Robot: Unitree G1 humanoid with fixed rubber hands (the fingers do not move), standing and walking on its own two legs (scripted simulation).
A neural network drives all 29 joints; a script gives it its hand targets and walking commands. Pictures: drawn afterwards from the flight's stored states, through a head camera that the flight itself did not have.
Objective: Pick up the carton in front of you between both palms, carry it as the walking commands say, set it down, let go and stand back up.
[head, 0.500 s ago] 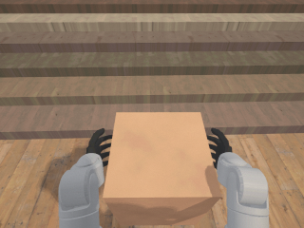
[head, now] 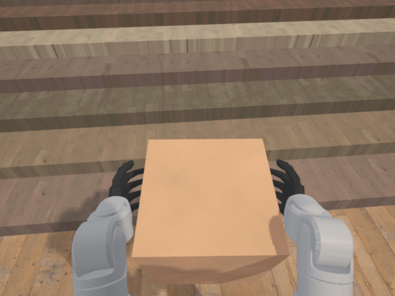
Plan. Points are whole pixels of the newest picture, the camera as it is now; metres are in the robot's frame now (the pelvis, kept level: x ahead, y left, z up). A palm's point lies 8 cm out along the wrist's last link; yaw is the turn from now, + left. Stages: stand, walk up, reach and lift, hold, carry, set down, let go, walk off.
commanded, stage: carry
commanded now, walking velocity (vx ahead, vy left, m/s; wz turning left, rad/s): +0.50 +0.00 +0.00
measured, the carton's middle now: (205, 217) +0.28 +0.00 +0.04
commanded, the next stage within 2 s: none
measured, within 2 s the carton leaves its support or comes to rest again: neither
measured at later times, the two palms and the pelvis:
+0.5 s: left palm (140, 64) +0.69 +0.16 +0.16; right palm (247, 61) +0.68 -0.14 +0.17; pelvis +0.32 +0.02 -0.01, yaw -1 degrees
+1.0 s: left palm (157, 21) +1.05 +0.15 +0.16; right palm (233, 19) +1.06 -0.15 +0.15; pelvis +0.67 -0.01 +0.02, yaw +0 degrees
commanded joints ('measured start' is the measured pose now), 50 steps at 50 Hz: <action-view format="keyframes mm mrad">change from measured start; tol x32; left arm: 1 -484 -792 -678 -68 -401 14 -236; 29 -1436 -926 -458 427 -489 58 -171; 50 -1286 -836 -564 315 -418 20 -166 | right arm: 1 -548 765 702 -141 423 24 249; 31 -1532 973 478 339 568 35 202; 50 -1360 886 573 247 497 43 223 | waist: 1 53 -118 -377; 47 76 215 -439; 50 151 -419 -783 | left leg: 1 -390 39 25 608 574 15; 3 -754 -52 -175 992 19 32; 20 -661 -15 -31 216 428 74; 23 -260 -114 62 142 361 87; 26 204 329 -781 -44 240 298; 45 151 132 -231 -26 988 195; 47 -142 106 -102 148 1715 172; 48 -193 93 -53 439 1656 127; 50 -619 -225 -214 1236 142 28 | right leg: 1 689 -215 378 -74 -250 -91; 2 819 -378 764 -229 -231 -213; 23 441 -117 12 218 367 -33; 26 -190 79 197 876 -458 23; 43 -938 -64 159 1121 -547 -48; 48 424 141 -32 313 2 -71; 50 868 -285 886 25 661 -269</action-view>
